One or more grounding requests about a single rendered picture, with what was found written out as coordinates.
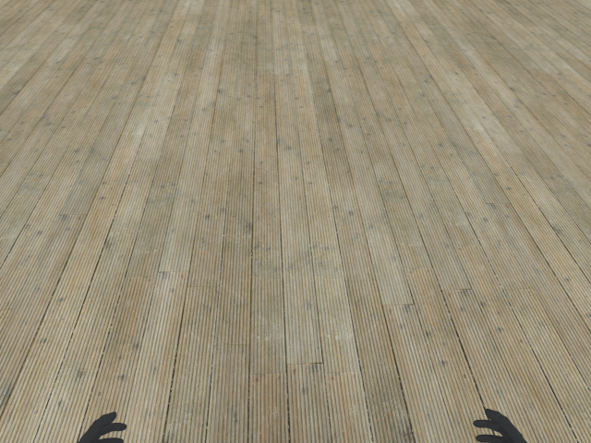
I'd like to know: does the robot right hand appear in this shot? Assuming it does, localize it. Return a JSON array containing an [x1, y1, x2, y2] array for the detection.
[[473, 409, 527, 443]]

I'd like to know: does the robot left hand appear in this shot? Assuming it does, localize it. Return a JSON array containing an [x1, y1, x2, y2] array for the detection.
[[78, 412, 127, 443]]

